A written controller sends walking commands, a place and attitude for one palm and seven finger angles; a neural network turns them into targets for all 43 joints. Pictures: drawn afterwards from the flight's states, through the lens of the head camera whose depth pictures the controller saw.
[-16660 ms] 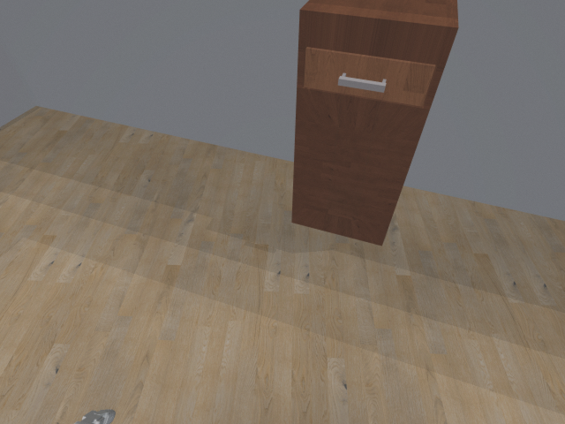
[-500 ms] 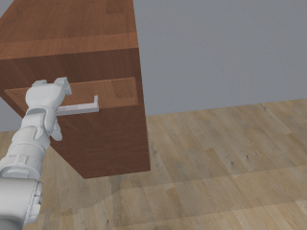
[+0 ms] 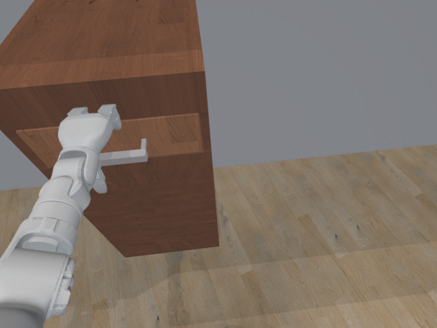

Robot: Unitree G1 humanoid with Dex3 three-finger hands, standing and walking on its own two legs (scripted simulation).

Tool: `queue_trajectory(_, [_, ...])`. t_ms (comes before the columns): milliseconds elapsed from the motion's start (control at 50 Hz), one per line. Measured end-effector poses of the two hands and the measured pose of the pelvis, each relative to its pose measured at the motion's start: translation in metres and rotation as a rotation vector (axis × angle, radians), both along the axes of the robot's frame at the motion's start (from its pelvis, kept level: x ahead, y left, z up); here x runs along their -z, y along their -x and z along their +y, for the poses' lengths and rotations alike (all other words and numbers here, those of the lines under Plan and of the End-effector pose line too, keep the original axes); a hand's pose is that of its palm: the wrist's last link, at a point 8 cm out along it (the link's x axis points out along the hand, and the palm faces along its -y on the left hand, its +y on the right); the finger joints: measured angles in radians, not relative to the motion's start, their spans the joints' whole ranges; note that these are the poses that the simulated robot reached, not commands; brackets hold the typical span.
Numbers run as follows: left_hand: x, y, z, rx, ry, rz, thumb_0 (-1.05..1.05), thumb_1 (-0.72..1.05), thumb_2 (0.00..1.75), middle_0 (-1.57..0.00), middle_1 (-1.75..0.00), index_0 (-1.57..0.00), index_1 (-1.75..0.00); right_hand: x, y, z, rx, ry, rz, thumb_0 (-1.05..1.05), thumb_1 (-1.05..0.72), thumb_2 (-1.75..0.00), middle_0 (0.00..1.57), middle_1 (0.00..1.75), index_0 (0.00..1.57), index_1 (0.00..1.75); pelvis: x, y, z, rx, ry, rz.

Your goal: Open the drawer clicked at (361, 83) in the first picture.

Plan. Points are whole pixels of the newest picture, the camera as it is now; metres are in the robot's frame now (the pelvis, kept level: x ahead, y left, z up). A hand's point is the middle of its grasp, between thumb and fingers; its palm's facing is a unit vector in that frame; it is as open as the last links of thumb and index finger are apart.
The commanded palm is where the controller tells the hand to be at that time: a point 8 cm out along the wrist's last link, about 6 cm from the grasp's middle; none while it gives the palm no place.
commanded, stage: move the hooked fingers above the handle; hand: left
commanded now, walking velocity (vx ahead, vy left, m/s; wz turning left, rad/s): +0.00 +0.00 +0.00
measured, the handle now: (116, 151) +0.49 +0.24 +0.01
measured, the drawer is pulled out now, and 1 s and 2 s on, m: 0.00 0.00 0.00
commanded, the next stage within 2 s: lower the fingers behind the handle in 0.50 s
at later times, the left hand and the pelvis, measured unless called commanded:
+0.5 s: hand (98, 149) +0.44 +0.25 +0.07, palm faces +0.04 +0.00 -1.00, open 13.6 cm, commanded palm +0.41 +0.26 +0.13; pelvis +0.01 -0.01 +0.00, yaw +1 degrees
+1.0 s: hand (95, 163) +0.43 +0.26 +0.04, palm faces +0.01 -0.01 -1.00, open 13.8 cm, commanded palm +0.41 +0.27 +0.10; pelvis +0.00 -0.01 -0.01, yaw +1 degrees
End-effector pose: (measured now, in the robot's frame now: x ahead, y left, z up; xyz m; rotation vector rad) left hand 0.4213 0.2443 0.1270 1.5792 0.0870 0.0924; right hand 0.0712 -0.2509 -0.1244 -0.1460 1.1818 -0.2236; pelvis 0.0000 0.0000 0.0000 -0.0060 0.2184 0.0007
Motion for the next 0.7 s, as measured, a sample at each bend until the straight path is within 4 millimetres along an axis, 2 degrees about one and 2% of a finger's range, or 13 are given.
queue_trajectory(100, [0.005,0.006,0.014,-0.052,0.003,0.052,0.00,-0.49,0.30,-0.34,-1.22,-0.33,-1.23,-0.003,-0.003,-0.001,0.002,0.001,-0.020,0.00,-0.90,-0.90,0.20,0.30,0.21,0.30,-0.001,0.001,-0.004,0.003,-0.002,-0.004])
queue_trajectory(200, [0.013,0.016,0.027,-0.044,-0.012,0.083,0.00,-0.48,0.30,-0.33,-1.21,-0.32,-1.21,-0.005,-0.002,-0.013,-0.012,0.038,-0.006,0.00,-0.90,-0.90,0.20,0.30,0.21,0.30,-0.001,0.000,-0.007,-0.013,0.001,0.001])
queue_trajectory(280, [0.013,0.019,0.017,0.028,0.002,0.049,-0.01,-0.49,0.30,-0.32,-1.21,-0.32,-1.21,-0.006,-0.003,-0.023,-0.028,0.071,0.016,0.00,-0.90,-0.90,0.20,0.30,0.21,0.30,0.001,-0.002,-0.007,-0.032,0.006,0.002])
queue_trajectory(380, [0.007,0.009,0.004,0.059,0.021,-0.019,-0.01,-0.49,0.30,-0.32,-1.21,-0.32,-1.20,-0.007,-0.007,-0.030,-0.025,0.089,0.017,0.00,-0.90,-0.90,0.20,0.30,0.21,0.30,0.002,-0.005,-0.008,-0.033,0.005,0.008])
queue_trajectory(540, [0.001,0.001,0.002,-0.006,0.005,-0.015,0.00,-0.48,0.30,-0.36,-1.24,-0.36,-1.25,-0.003,-0.015,-0.022,-0.008,0.039,-0.010,0.00,-0.91,-0.90,0.20,0.30,0.20,0.30,0.000,-0.008,-0.008,-0.009,0.000,0.005])
queue_trajectory(700, [0.011,0.009,0.022,-0.073,-0.001,0.083,0.00,-0.48,0.30,-0.33,-1.22,-0.33,-1.22,-0.004,-0.017,-0.014,-0.007,0.022,-0.022,0.00,-0.90,-0.90,0.20,0.30,0.21,0.30,-0.002,-0.008,-0.011,-0.005,-0.003,0.000])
